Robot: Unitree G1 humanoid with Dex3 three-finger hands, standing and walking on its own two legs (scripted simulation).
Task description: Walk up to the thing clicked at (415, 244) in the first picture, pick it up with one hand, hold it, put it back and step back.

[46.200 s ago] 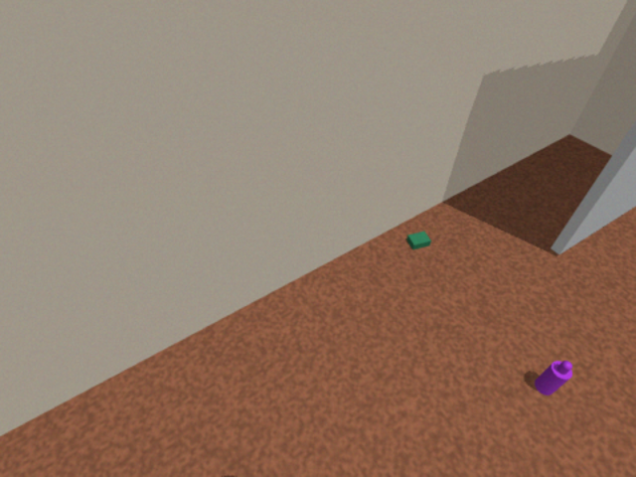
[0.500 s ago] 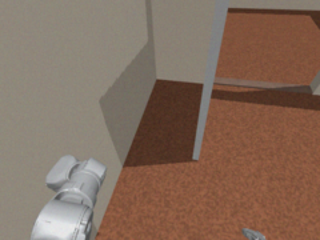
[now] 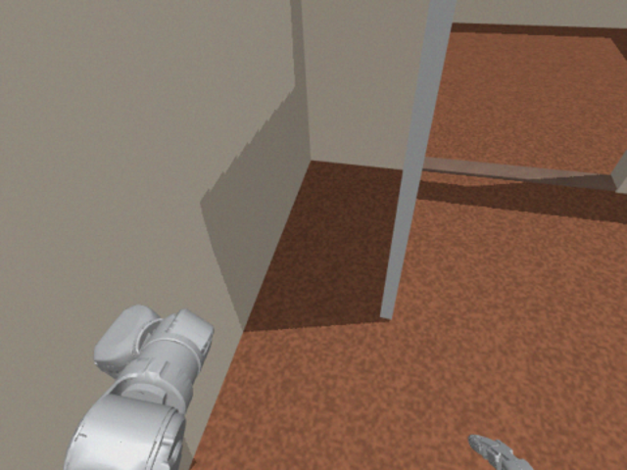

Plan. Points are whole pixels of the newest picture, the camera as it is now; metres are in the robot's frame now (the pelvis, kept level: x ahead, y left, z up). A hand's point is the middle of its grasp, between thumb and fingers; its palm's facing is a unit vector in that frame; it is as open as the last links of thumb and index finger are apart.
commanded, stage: hold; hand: left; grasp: from above
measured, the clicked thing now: (164, 355) +0.33 +0.24 -0.07
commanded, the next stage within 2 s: crouch in 0.28 s
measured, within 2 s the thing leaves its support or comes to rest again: neither
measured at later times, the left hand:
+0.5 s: hand (159, 355) +0.31 +0.23 -0.03, palm faces -0.17 -0.42 -0.89, open 8.7 cm
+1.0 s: hand (191, 392) +0.33 +0.24 -0.22, palm faces -0.16 -0.38 -0.91, open 8.6 cm
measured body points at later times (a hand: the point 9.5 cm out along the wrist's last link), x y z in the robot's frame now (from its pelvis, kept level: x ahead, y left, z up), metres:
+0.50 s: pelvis +0.00 +0.00 +0.00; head +0.03 -0.02 +0.45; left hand +0.32 +0.25 +0.02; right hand +0.14 -0.25 -0.12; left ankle -0.01 +0.15 -0.73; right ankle -0.01 -0.11 -0.73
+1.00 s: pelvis -0.06 +0.01 -0.12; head +0.09 +0.02 +0.30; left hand +0.34 +0.26 -0.17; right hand +0.01 -0.27 -0.25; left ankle -0.01 +0.15 -0.73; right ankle -0.01 -0.11 -0.73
